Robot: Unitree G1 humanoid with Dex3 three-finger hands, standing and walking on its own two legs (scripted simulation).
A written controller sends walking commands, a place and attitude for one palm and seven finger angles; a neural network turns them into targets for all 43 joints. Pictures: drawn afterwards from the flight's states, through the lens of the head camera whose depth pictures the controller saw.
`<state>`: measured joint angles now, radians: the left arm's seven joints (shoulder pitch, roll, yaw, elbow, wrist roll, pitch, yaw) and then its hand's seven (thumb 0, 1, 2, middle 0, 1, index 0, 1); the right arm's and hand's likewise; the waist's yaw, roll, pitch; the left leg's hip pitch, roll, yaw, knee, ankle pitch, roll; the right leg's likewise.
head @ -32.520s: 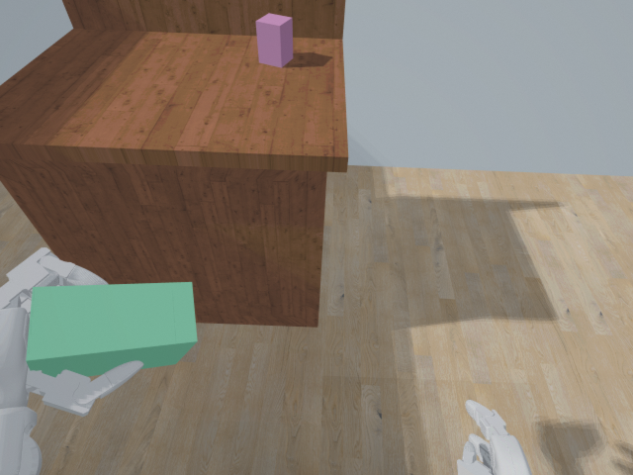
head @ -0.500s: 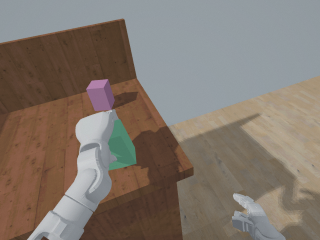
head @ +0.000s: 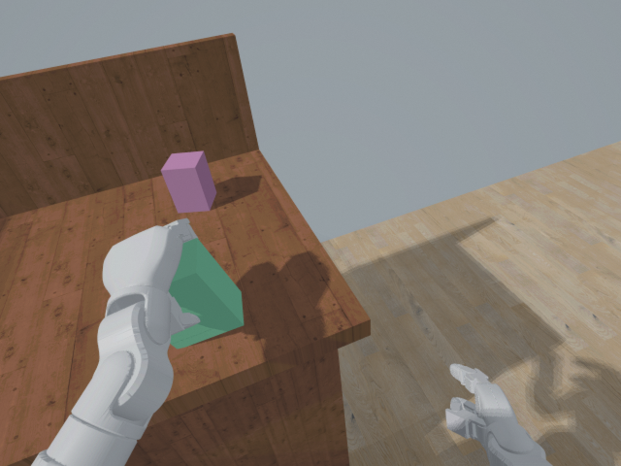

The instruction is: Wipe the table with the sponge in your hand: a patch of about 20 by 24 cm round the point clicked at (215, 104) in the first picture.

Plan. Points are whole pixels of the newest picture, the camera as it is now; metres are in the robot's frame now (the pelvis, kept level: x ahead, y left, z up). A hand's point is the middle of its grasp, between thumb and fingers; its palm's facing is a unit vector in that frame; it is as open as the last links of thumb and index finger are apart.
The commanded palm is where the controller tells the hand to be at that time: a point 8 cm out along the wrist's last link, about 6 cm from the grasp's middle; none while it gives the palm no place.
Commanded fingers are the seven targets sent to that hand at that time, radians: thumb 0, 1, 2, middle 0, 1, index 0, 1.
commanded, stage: slide back across to the middle lane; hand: left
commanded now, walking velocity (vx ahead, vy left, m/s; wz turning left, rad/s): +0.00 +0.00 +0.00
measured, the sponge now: (195, 305) +0.29 +0.20 +0.10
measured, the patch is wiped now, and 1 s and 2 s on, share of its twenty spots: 1.00 1.00 1.00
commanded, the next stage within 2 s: wipe forward along the middle lane in 0.24 s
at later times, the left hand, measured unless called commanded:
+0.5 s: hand (137, 291) +0.28 +0.25 +0.14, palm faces +0.11 -0.09 -0.99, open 10.2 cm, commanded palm +0.25 +0.26 +0.20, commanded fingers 0.00 0.10 1.30 -1.20 -1.60 -1.20 -1.60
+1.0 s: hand (136, 270) +0.32 +0.28 +0.14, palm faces +0.04 -0.04 -1.00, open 10.2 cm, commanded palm +0.29 +0.28 +0.18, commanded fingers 0.00 0.10 1.30 -1.20 -1.60 -1.20 -1.60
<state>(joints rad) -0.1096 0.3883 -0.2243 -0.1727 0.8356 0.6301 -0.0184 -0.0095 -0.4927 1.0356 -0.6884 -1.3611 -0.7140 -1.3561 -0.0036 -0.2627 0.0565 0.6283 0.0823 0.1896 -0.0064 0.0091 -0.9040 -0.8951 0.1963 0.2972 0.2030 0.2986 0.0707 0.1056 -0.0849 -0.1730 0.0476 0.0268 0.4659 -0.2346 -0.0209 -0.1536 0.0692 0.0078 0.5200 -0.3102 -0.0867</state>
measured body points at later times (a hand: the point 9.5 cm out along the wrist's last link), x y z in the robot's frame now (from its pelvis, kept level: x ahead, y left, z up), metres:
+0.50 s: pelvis -0.01 +0.01 +0.00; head -0.05 -0.05 +0.45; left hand +0.27 +0.26 +0.20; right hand +0.24 -0.18 -0.08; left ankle +0.01 +0.16 -0.74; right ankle -0.02 -0.06 -0.74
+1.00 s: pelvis -0.01 +0.01 +0.00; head -0.03 -0.04 +0.45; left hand +0.31 +0.28 +0.19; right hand +0.22 -0.20 -0.10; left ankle +0.01 +0.16 -0.74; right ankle -0.02 -0.06 -0.74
